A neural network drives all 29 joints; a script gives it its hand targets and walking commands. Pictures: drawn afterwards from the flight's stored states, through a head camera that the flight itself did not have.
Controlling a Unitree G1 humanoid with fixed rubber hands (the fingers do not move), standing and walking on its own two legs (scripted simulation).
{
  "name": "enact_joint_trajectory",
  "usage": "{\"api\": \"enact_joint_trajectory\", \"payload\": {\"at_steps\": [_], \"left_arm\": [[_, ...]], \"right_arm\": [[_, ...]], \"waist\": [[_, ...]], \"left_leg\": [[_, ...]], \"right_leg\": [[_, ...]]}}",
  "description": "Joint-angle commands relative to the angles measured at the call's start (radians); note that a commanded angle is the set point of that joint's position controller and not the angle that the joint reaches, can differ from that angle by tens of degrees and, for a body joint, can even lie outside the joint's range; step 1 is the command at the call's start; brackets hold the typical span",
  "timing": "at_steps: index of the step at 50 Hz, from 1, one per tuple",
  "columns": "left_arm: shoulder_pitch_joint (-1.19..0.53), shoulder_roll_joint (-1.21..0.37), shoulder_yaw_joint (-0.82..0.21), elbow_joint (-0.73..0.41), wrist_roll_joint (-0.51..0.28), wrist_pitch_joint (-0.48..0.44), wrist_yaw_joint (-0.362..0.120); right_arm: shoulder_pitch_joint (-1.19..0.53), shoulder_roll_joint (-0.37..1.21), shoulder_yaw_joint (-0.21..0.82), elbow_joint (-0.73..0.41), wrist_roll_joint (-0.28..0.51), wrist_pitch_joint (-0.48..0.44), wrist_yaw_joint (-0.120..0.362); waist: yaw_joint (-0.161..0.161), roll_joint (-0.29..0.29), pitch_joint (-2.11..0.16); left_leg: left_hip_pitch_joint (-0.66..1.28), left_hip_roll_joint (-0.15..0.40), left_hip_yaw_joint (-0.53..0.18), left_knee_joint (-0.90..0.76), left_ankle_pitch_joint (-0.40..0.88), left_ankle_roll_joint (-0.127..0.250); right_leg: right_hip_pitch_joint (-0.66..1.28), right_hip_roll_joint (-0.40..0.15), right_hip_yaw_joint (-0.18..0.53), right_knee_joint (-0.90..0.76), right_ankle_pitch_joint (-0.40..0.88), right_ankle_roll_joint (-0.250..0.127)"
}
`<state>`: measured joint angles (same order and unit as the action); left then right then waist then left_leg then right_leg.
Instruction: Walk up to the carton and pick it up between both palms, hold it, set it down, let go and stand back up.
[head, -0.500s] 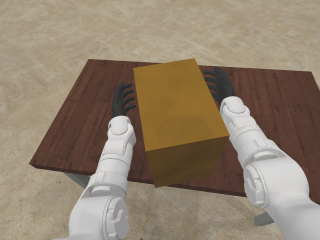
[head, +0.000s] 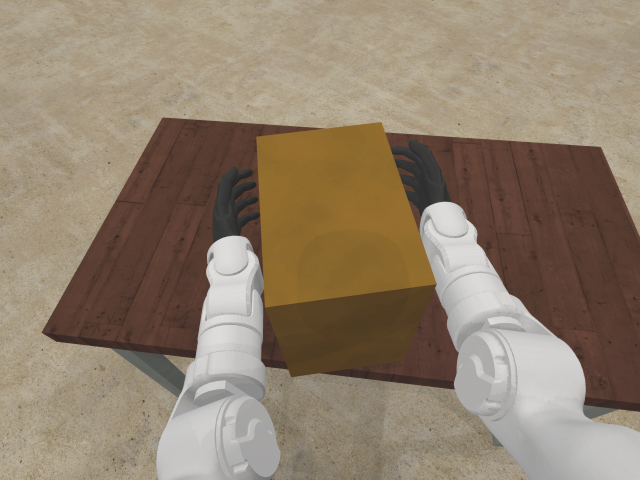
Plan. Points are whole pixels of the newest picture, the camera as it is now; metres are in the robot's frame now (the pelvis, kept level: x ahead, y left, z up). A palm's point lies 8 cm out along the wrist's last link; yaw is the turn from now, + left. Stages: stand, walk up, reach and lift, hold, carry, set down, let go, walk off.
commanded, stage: reach and lift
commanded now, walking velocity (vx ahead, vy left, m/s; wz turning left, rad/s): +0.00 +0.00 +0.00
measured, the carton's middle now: (334, 256) +0.40 +0.05 +0.01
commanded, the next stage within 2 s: none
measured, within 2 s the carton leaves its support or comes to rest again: leaves its support in 1.72 s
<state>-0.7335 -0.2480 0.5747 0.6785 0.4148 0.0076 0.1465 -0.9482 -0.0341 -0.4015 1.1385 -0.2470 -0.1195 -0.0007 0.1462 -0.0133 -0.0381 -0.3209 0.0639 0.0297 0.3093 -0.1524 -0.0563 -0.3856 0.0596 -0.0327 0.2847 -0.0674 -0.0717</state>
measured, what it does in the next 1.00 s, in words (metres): stands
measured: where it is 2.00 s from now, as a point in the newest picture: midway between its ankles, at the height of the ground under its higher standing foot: outside the picture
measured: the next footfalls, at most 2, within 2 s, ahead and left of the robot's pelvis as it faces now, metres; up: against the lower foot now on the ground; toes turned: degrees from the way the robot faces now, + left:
none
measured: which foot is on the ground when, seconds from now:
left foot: down 0.00-1.00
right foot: down 0.00-1.00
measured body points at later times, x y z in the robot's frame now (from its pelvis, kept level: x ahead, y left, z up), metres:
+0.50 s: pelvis +0.02 +0.00 +0.00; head +0.07 +0.02 +0.45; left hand +0.39 +0.20 +0.07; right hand +0.46 -0.06 +0.08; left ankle -0.01 +0.15 -0.75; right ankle +0.04 -0.07 -0.75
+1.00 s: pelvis +0.01 -0.01 +0.00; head +0.07 +0.01 +0.45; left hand +0.38 +0.19 +0.07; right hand +0.46 -0.06 +0.07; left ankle -0.01 +0.15 -0.75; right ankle +0.04 -0.07 -0.75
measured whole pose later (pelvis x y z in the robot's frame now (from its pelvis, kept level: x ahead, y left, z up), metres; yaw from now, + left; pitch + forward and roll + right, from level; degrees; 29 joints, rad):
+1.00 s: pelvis +0.01 -0.01 +0.00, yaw +4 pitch +8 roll +0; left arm -0.63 -0.28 0.51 0.53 0.46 0.07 0.12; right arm -0.87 0.00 -0.44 1.14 -0.29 -0.27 0.02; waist 0.11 -0.03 -0.01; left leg -0.27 0.07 0.05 0.28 -0.14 -0.05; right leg -0.31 0.05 -0.10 0.26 -0.09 -0.08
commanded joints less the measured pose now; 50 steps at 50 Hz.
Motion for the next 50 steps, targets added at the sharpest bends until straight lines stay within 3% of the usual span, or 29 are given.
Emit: {"api": "enact_joint_trajectory", "payload": {"at_steps": [1,7,15,24,35,36,37,39,41,50], "left_arm": [[-0.328,-0.322,-0.178,-0.081,0.068,-0.01,-0.094],[-0.273,-0.334,-0.23,-0.135,0.066,0.03,-0.093],[-0.219,-0.369,-0.297,-0.187,0.06,0.055,-0.084],[-0.217,-0.385,-0.312,-0.191,0.051,0.063,-0.083],[-0.255,-0.379,-0.29,-0.154,0.041,0.045,-0.093],[-0.259,-0.377,-0.287,-0.152,0.041,0.044,-0.093],[-0.282,-0.41,-0.316,-0.189,0.052,0.043,-0.076],[-0.251,-0.396,-0.302,-0.163,0.057,0.054,-0.072],[-0.248,-0.394,-0.297,-0.159,0.058,0.057,-0.077],[-0.259,-0.391,-0.301,-0.139,0.055,0.04,-0.083]], "right_arm": [[-0.314,0.485,0.098,-0.059,-0.138,-0.069,0.124],[-0.273,0.476,0.112,-0.033,-0.121,-0.098,0.135],[-0.245,0.461,0.15,-0.024,-0.08,-0.126,0.128],[-0.256,0.469,0.187,-0.033,-0.061,-0.135,0.125],[-0.291,0.496,0.205,-0.046,-0.079,-0.146,0.118],[-0.292,0.497,0.205,-0.045,-0.081,-0.147,0.117],[-0.303,0.445,0.151,-0.014,-0.085,-0.155,0.13],[-0.289,0.45,0.153,-0.027,-0.092,-0.155,0.127],[-0.292,0.46,0.154,-0.038,-0.095,-0.155,0.121],[-0.305,0.474,0.172,-0.012,-0.093,-0.182,0.108]], "waist": [[0.036,-0.077,-0.483],[0.025,-0.051,-0.397],[0.013,0.002,-0.403],[0.023,-0.008,-0.41],[0.036,-0.053,-0.423],[0.035,-0.056,-0.422],[0.011,-0.004,-0.441],[0.01,-0.046,-0.428],[0.003,-0.053,-0.418],[0.003,-0.042,-0.428]], "left_leg": [[-0.033,-0.06,0.117,-0.025,0.271,0.054],[0.011,-0.055,0.11,-0.023,0.288,0.065],[0.065,-0.052,0.095,0.008,0.387,0.053],[0.079,-0.047,0.097,0.001,0.376,0.06],[0.027,-0.045,0.116,-0.029,0.282,0.077],[0.022,-0.045,0.117,-0.031,0.274,0.078],[0.069,-0.027,0.096,-0.028,0.323,0.05],[0.1,-0.032,0.099,-0.009,0.351,0.063],[0.067,-0.037,0.101,-0.02,0.32,0.071],[0.016,-0.038,0.098,-0.032,0.28,0.074]], "right_leg": [[0.549,-0.052,-0.02,0.044,0.221,0.066],[0.513,-0.053,-0.028,0.032,0.204,0.063],[0.458,-0.044,-0.043,0.022,0.222,0.041],[0.428,-0.044,-0.044,0.006,0.177,0.036],[0.468,-0.062,-0.033,0.012,0.177,0.056],[0.473,-0.064,-0.032,0.014,0.178,0.059],[0.414,-0.042,-0.068,0.019,0.155,0.043],[0.403,-0.04,-0.063,-0.002,0.142,0.042],[0.44,-0.051,-0.055,0.008,0.183,0.055],[0.483,-0.067,-0.045,0.027,0.241,0.066]]}}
